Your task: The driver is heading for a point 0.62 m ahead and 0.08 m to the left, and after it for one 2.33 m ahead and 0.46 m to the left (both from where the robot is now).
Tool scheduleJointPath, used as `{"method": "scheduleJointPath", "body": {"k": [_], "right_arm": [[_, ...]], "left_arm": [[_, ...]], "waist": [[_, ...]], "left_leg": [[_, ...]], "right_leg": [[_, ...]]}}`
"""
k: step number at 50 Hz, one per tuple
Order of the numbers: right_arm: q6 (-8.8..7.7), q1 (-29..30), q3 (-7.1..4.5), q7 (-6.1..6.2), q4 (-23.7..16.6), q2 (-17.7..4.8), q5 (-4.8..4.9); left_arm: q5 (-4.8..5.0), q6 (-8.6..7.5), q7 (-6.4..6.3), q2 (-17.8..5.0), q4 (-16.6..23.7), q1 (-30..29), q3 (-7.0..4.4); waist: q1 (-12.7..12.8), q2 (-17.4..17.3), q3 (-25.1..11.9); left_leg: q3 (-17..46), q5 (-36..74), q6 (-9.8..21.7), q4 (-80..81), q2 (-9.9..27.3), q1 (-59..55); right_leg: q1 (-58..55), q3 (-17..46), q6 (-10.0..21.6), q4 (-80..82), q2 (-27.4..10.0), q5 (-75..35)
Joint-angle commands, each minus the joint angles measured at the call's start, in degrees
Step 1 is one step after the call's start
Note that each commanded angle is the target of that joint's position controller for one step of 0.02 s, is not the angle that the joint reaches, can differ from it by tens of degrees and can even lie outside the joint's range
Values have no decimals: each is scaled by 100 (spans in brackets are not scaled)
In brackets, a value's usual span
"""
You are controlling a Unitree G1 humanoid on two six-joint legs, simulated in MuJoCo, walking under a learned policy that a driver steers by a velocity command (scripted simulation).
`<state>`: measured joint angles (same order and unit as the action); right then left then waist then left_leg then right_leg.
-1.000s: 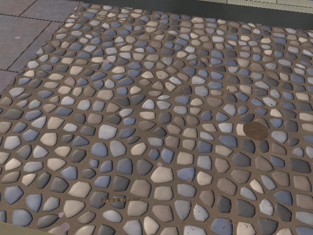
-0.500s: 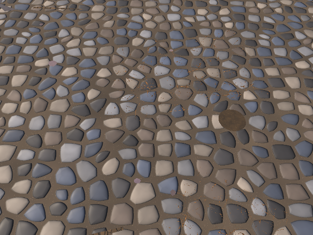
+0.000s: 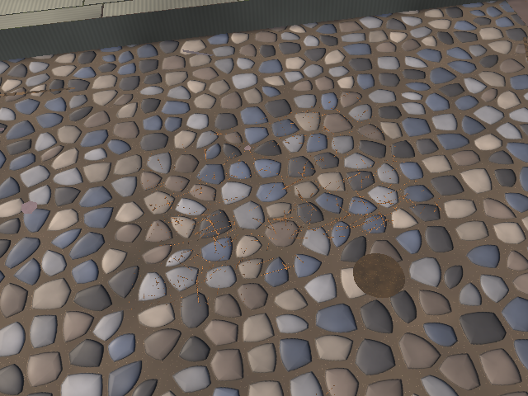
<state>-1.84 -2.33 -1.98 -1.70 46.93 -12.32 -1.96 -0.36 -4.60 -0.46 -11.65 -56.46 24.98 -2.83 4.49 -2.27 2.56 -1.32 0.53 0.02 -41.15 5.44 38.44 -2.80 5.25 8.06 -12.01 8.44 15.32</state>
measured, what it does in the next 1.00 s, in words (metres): walks ahead: left foot, then right foot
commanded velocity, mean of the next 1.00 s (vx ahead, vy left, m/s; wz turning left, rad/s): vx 0.43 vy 0.00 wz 0.07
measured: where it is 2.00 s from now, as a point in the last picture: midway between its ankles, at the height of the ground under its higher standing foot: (310, 355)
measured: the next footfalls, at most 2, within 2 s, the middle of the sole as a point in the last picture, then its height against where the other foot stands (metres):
left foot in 0.14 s outside the picture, level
right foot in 0.68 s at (341, 361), level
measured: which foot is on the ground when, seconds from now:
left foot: up 0.00-0.12, down 0.14-0.68, up 0.70-1.00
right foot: down 0.00-0.14, up 0.16-0.66, down 0.68-1.00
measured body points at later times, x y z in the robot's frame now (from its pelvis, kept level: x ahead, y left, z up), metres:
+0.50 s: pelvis +0.28 +0.04 +0.01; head +0.31 +0.05 +0.46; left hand +0.44 +0.27 -0.12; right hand +0.22 -0.20 -0.13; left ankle +0.22 +0.11 -0.74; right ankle +0.42 -0.12 -0.68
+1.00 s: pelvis +0.50 -0.02 +0.01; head +0.54 -0.03 +0.45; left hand +0.51 +0.25 -0.13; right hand +0.61 -0.26 -0.14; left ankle +0.56 +0.12 -0.67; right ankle +0.51 -0.08 -0.74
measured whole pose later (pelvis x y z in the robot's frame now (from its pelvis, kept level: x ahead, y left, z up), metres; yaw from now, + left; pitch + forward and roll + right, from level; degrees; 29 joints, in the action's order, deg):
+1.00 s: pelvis +0.50 -0.02 +0.01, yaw +8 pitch +0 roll +0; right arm 0.9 -12.2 -4.2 -0.8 50.3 -13.7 -1.8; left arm -0.8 -4.3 -1.8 -11.7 -52.6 16.6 -2.2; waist -0.4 -2.1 4.6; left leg -2.0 -11.3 1.5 -54.8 2.5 33.9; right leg 9.5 -12.6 4.5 -20.3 -0.3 11.3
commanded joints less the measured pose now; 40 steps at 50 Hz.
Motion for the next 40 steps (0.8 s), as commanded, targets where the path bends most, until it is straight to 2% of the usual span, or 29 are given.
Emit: {"method": "scheduleJointPath", "body": {"k": [1,2,4,5,6,7,8,9,10,11,12,13,14,17,20,23,28,31,32,33,34,35,36,37,38,39,40], "right_arm": [[-136,983,-3,-23,-643,-327,52],[-164,952,-6,-22,-675,-370,66],[-214,273,-71,34,-511,-538,86],[-240,-384,-140,95,-308,-688,104],[-284,-1311,-204,165,-28,-795,88],[-314,-2238,-297,252,149,-1105,-52],[-288,-2568,-459,219,203,-1662,-182],[-208,-2164,-388,125,231,-1186,46],[-210,-1504,-298,99,122,-867,108],[-252,-1247,-227,74,119,-582,79],[-294,-1264,-179,89,198,-461,63],[-327,-1327,-124,109,326,-330,78],[-372,-1452,-113,111,418,-337,88],[-465,-1821,-155,99,619,-535,146],[-452,-2132,-148,95,729,-566,161],[-446,-2420,-126,99,819,-549,169],[-421,-2835,-120,163,973,-619,113],[-381,-2785,-134,223,1026,-681,78],[-368,-2692,-145,238,1023,-738,73],[-345,-2586,-154,234,1012,-792,88],[-341,-2503,-129,219,951,-733,131],[-354,-2622,-11,195,694,-315,298],[-290,-3352,-5,260,788,-103,417],[-205,-2901,-163,314,837,-630,242],[-202,-2525,-163,300,728,-485,202],[-161,-2382,-164,282,719,-366,156],[-75,-2347,-204,247,716,-373,85]], "left_arm": [[-66,-39,-73,-732,30,671,-98],[-84,-50,-95,-786,29,618,-100],[-101,-93,-121,-937,72,324,-115],[-130,-108,-110,-1003,68,240,-127],[-114,-114,-80,-1035,84,101,-131],[-64,-142,-40,-828,215,104,-69],[207,-109,8,-244,206,985,24],[17,-96,-22,-846,156,745,-85],[-43,-84,-7,-842,323,164,-104],[-71,-91,28,-733,412,-189,-74],[-103,-47,66,-643,442,-306,-75],[-170,23,112,-553,463,-259,-57],[-185,80,151,-435,429,-170,-36],[-210,163,222,-350,523,-450,-11],[-187,187,248,-375,824,-1349,17],[-142,170,261,-275,1045,-2063,83],[-100,135,240,-294,1277,-2813,120],[-112,74,212,-400,1329,-2786,74],[-119,39,179,-465,1237,-2441,34],[-137,-14,133,-565,1006,-1732,-28],[-222,-90,67,-789,714,-774,-123],[-412,-149,-25,-1317,645,62,-242],[-322,-69,22,-1572,667,-4,-316],[-111,-19,48,-1132,753,-435,-237],[-68,-50,50,-772,816,-937,-123],[-72,-79,52,-545,823,-1148,-63],[-52,-95,12,-431,799,-1196,-29]], "waist": [[188,665,215],[106,686,218],[-307,779,-20],[-590,796,-339],[-1044,665,-783],[-1361,277,-1434],[-998,-1160,-2173],[-883,-484,-1863],[-668,-131,-804],[-609,237,-392],[-490,203,-152],[-339,47,-100],[-277,-71,-131],[-241,-129,-53],[-413,-117,178],[-596,-147,227],[-804,-218,258],[-664,-224,246],[-478,-246,92],[-166,-175,-266],[211,22,-844],[354,799,-1680],[28,1502,-2182],[-83,570,-1572],[-273,498,-818],[-400,444,-531],[-509,562,-390]], "left_leg": [[-298,-10,162,580,-334,130],[-283,-130,256,769,-390,-54],[-307,-569,486,1060,-660,-1096],[-310,-800,601,1157,-828,-1780],[-256,-522,744,1545,-770,-2874],[708,-1028,991,1498,174,-4318],[3557,-1148,1979,1754,1845,-5913],[4346,-1731,1955,2450,1759,-5396],[3345,-1907,1789,2614,1558,-4433],[2706,-1459,1632,2800,1295,-3799],[2179,-979,1454,2917,1034,-3383],[1769,-661,1288,3039,799,-3058],[1545,-352,1244,3102,713,-2959],[1117,104,1268,3311,595,-2922],[835,311,1208,3505,463,-3058],[557,784,1069,3467,328,-3224],[505,1343,1067,3204,545,-3988],[563,2172,1022,2751,738,-4326],[567,2861,959,2338,719,-4323],[496,3279,880,1555,584,-4225],[339,2612,778,448,328,-3540],[47,343,561,-1400,-171,-2041],[-24,-3368,446,-2884,-943,-836],[421,-2932,469,-3178,-598,-701],[426,-2592,426,-3059,-445,-670],[407,-2404,387,-2820,-279,-805],[377,-2291,329,-2644,-205,-959]], "right_leg": [[-405,676,197,-97,-1592,-3981],[-498,671,202,-181,-1676,-4254],[-446,541,84,-702,-1732,-5565],[-475,495,43,-1366,-1698,-6125],[-177,339,-1,-2383,-1544,-5860],[828,215,-23,-3817,-1293,-4163],[2855,-271,-340,-6173,-187,171],[3468,96,-228,-6674,-298,1100],[3714,111,-227,-6521,-620,605],[3653,60,-231,-6216,-814,313],[3523,5,-240,-5933,-966,217],[3287,-50,-289,-5678,-1078,140],[3152,-123,-336,-5527,-1105,93],[3472,-373,-472,-5154,-1254,-184],[4026,-593,-615,-4395,-1423,-825],[3953,-792,-687,-3365,-1357,-1358],[3802,-921,-569,-2360,-1151,-1454],[3391,-905,-358,-1979,-999,-901],[2880,-916,-278,-1811,-845,-685],[2011,-974,-174,-1479,-673,-714],[598,-718,-13,-1329,-937,-898],[-1059,1034,346,-1251,-2560,-984],[-1553,2800,953,-831,-3724,-2115],[-799,2241,835,-829,-3360,-2581],[5,1279,670,-720,-3123,-3429],[511,606,446,-594,-2837,-3902],[855,159,276,-509,-2624,-4105]]}}
Keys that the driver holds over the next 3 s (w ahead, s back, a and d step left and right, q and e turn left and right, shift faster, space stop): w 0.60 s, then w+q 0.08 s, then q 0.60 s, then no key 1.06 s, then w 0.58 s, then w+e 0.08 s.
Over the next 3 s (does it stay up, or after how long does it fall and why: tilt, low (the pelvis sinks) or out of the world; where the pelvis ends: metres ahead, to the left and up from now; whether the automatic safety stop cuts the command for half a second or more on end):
stays up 0.74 0.12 0.00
